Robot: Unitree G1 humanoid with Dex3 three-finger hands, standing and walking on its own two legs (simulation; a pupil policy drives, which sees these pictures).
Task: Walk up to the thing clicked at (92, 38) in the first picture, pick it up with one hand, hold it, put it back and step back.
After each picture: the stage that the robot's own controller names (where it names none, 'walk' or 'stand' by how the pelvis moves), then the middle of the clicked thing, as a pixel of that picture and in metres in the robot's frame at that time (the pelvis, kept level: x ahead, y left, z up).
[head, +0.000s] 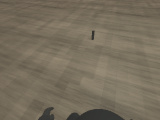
stand; (92, 35) +2.02 -0.01 -0.65
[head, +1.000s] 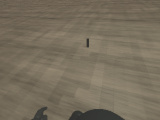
walk; (87, 43) +1.88 +0.21 -0.63
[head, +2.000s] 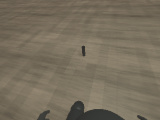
walk; (83, 51) +1.32 +0.28 -0.65
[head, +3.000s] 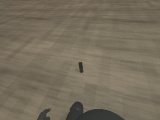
walk; (81, 67) +0.88 +0.23 -0.65
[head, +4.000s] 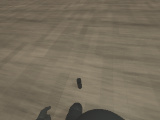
walk; (79, 83) +0.56 +0.20 -0.65
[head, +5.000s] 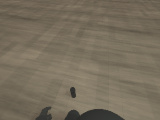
stand; (73, 92) +0.43 +0.21 -0.64
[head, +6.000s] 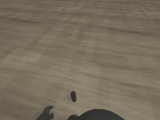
stand; (73, 97) +0.39 +0.20 -0.65
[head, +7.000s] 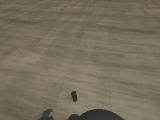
stand; (74, 96) +0.38 +0.21 -0.65
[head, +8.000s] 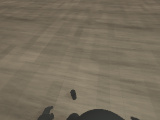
stand; (73, 95) +0.38 +0.21 -0.66
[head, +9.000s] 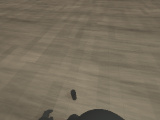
stand; (73, 95) +0.40 +0.21 -0.66
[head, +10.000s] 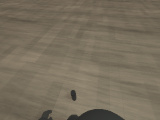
stand; (73, 95) +0.39 +0.21 -0.66
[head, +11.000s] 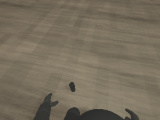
go down; (72, 87) +0.40 +0.20 -0.64
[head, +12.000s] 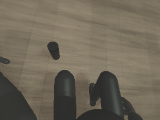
go down; (54, 52) +0.47 +0.26 -0.23
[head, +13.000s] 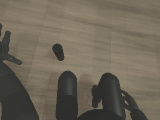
close in; (59, 53) +0.47 +0.25 -0.25
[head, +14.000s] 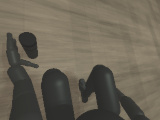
close in; (30, 48) +0.46 +0.29 -0.16
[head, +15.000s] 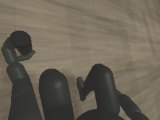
lift; (24, 47) +0.44 +0.30 -0.16
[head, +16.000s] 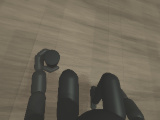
lift; (52, 61) +0.35 +0.27 -0.07
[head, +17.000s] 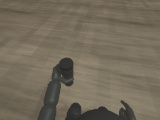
hold; (67, 74) +0.31 +0.16 +0.06
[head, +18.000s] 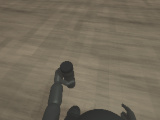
hold; (69, 76) +0.31 +0.16 +0.02
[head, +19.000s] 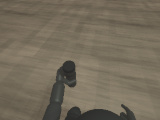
crouch; (70, 76) +0.31 +0.15 +0.03
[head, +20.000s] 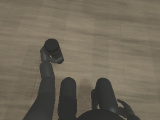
crouch; (56, 54) +0.45 +0.22 -0.06
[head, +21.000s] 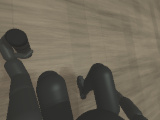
lower; (22, 47) +0.45 +0.29 -0.17
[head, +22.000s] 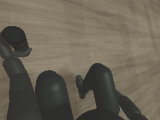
lower; (20, 45) +0.45 +0.30 -0.17
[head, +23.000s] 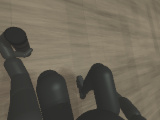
lower; (21, 45) +0.45 +0.30 -0.17
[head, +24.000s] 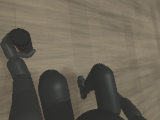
lower; (25, 46) +0.44 +0.30 -0.17
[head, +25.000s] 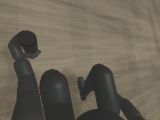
loosen; (30, 47) +0.44 +0.28 -0.16
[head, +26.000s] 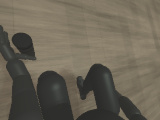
withdraw; (26, 49) +0.44 +0.28 -0.17
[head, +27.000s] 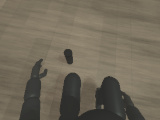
walk; (69, 57) +0.48 +0.22 -0.29
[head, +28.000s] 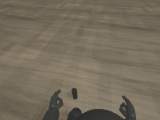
stand; (74, 94) +0.40 +0.18 -0.59
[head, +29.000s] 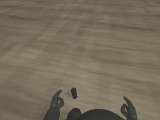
stand; (74, 93) +0.41 +0.19 -0.60
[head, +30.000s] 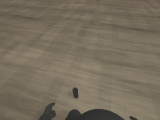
stand; (75, 93) +0.41 +0.18 -0.63
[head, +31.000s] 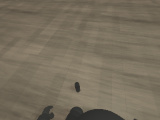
walk; (77, 87) +0.44 +0.17 -0.64
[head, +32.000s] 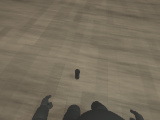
walk; (77, 74) +0.59 +0.14 -0.64
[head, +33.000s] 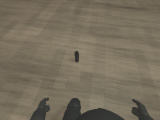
walk; (76, 57) +0.89 +0.25 -0.62
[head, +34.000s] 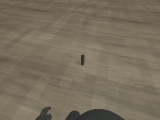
stand; (82, 60) +1.03 +0.16 -0.65
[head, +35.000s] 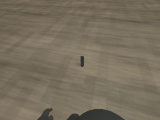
stand; (82, 61) +1.03 +0.17 -0.66
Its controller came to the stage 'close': yes
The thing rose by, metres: 0.68
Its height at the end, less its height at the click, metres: +0.00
